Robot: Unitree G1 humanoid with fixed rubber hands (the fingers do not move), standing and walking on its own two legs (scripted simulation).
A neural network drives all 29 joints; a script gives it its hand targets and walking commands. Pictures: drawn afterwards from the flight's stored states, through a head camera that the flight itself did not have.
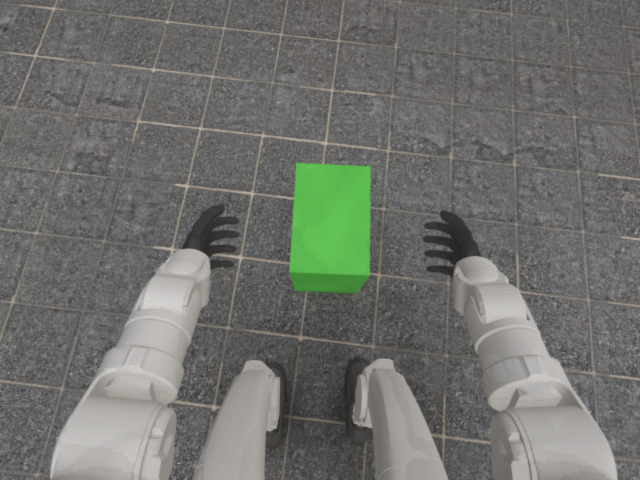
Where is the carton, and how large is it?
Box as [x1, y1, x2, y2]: [289, 163, 370, 293]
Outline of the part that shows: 296,163 289,272 295,290 356,293 369,275 370,166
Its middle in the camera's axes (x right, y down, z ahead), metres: +0.02 -0.01 +1.00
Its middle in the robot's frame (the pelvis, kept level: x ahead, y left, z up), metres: +0.55 -0.02 -0.55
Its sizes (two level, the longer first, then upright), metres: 0.260 0.174 0.270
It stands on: the floor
